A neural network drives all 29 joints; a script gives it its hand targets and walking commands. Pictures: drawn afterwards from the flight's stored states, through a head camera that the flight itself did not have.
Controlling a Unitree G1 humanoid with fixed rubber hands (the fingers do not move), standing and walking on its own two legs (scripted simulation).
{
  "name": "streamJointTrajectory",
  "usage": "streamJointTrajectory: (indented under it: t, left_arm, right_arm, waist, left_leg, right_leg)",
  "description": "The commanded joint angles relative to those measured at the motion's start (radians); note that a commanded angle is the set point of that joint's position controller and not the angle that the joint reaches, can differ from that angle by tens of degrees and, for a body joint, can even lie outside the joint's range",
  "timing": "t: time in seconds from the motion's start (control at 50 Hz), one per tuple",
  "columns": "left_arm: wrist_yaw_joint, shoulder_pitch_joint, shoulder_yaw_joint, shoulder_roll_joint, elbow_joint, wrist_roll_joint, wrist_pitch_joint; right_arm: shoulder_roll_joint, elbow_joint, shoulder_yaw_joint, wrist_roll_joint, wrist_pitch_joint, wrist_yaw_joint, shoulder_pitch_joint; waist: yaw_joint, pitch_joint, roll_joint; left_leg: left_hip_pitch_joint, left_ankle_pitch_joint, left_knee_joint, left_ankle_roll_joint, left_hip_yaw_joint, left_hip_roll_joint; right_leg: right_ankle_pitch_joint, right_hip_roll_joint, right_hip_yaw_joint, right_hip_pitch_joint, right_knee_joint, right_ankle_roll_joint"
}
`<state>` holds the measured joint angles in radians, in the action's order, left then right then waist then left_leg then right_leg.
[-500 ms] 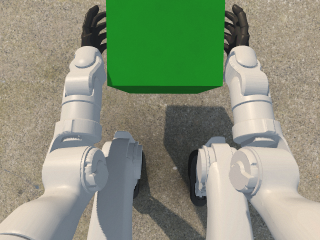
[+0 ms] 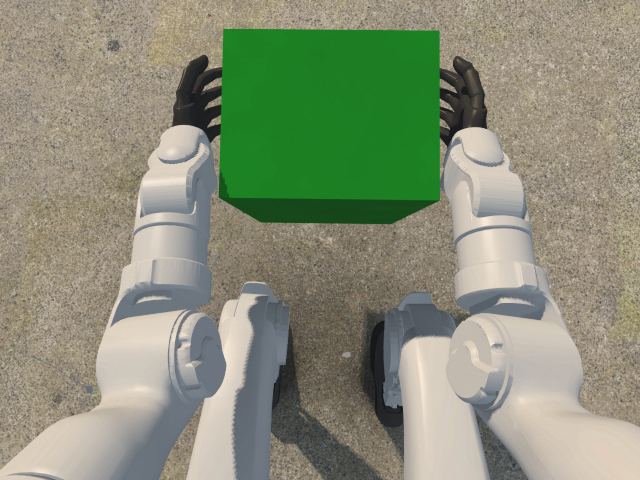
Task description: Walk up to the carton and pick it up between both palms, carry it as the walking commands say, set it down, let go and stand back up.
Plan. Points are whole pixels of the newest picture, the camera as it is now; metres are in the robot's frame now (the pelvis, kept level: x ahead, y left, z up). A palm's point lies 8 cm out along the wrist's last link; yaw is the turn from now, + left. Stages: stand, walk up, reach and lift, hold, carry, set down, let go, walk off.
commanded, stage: reach and lift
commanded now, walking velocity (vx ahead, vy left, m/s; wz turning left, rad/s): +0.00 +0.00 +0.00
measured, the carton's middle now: (327, 150) +0.49 +0.03 -0.15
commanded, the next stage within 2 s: none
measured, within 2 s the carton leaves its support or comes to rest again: neither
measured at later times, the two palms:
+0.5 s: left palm (171, 115) +0.47 +0.18 +0.01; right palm (504, 117) +0.48 -0.12 +0.01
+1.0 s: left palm (131, 94) +0.45 +0.18 +0.08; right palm (555, 95) +0.47 -0.13 +0.08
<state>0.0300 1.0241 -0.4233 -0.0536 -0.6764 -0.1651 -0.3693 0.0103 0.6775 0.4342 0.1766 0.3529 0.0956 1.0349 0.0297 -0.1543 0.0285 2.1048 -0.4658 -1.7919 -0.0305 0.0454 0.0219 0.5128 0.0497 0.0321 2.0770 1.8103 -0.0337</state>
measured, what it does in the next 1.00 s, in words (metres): rises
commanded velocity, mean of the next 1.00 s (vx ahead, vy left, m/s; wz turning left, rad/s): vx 0.00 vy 0.00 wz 0.00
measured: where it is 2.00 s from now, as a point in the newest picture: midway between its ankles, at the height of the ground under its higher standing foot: (327, 384)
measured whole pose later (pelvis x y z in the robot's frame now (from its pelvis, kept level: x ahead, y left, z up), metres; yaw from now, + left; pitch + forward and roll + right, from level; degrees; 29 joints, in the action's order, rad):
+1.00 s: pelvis +0.04 +0.00 +0.13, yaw +1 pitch +37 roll -1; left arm 0.02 0.70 -0.42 0.07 -0.58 -0.22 -0.37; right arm 0.09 0.60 0.41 0.22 0.35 0.05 0.71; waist 0.02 -0.25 0.02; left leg 1.57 -0.45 -1.39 -0.02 0.05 0.02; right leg 0.49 0.04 0.03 1.54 1.39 -0.02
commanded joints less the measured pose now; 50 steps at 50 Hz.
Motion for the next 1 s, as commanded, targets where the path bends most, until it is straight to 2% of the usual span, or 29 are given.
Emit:
streamJointTrajectory:
  t: [0.0,0.64,0.98]
  left_arm:
    - [-0.261,0.662,0.535,1.041,0.042,0.161,0.016]
    - [-0.268,0.444,0.554,1.126,0.053,0.123,0.014]
    - [-0.264,0.282,0.591,1.165,0.088,0.104,0.027]
  right_arm:
    - [1.031,-0.014,-0.535,-0.148,-0.017,-0.270,0.671]
    - [1.109,-0.022,-0.566,-0.117,-0.012,-0.293,0.437]
    - [1.121,-0.048,-0.600,-0.101,-0.027,-0.302,0.266]
  waist:
    - [0.021,-1.096,-0.032]
    - [0.010,-0.981,-0.027]
    - [0.003,-0.884,-0.035]
  left_leg:
    - [-0.703,0.193,0.186,0.007,-0.116,0.141]
    - [-0.926,0.213,0.412,0.010,-0.083,0.149]
    - [-1.107,0.289,0.565,0.009,-0.050,0.142]
  right_leg:
    - [-0.163,0.144,-0.107,-0.534,-0.196,0.023]
    - [-0.194,0.144,-0.070,-0.779,-0.448,0.019]
    - [-0.265,0.131,-0.046,-0.932,-0.592,0.019]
